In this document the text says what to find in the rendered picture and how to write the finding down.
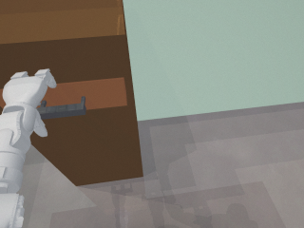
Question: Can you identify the drawer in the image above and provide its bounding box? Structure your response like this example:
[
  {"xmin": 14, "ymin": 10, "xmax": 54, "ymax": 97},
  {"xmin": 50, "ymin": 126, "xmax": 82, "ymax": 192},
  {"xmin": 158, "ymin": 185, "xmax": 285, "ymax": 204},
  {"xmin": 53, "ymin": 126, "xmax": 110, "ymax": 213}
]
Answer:
[{"xmin": 0, "ymin": 77, "xmax": 127, "ymax": 110}]

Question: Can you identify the left robot upper arm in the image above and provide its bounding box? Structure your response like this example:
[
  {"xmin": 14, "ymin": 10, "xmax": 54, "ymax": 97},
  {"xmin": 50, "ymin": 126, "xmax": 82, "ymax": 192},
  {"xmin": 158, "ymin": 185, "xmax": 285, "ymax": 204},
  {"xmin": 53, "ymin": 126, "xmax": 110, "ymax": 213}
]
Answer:
[{"xmin": 0, "ymin": 193, "xmax": 25, "ymax": 228}]

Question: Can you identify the cabinet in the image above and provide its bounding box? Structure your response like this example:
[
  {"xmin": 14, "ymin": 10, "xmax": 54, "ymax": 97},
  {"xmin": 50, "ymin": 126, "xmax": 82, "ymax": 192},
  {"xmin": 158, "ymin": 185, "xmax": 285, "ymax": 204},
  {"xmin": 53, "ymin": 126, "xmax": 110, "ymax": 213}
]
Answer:
[{"xmin": 0, "ymin": 0, "xmax": 143, "ymax": 186}]

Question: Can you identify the handle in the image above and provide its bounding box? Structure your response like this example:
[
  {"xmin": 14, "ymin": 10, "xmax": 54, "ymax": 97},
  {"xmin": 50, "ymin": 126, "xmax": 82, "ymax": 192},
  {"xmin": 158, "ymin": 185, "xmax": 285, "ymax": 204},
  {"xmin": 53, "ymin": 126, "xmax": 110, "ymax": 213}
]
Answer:
[{"xmin": 36, "ymin": 96, "xmax": 86, "ymax": 120}]

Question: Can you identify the left robot forearm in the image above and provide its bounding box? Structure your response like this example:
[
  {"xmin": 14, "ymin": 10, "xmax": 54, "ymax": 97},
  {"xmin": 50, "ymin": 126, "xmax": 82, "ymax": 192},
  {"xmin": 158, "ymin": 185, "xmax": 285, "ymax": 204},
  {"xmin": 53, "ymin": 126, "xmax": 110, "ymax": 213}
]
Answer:
[{"xmin": 0, "ymin": 103, "xmax": 37, "ymax": 194}]

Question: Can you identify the left robot hand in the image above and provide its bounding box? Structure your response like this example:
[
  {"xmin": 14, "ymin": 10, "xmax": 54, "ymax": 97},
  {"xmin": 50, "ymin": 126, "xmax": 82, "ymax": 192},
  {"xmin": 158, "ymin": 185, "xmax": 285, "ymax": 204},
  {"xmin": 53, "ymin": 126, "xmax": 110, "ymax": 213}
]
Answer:
[{"xmin": 2, "ymin": 68, "xmax": 57, "ymax": 137}]

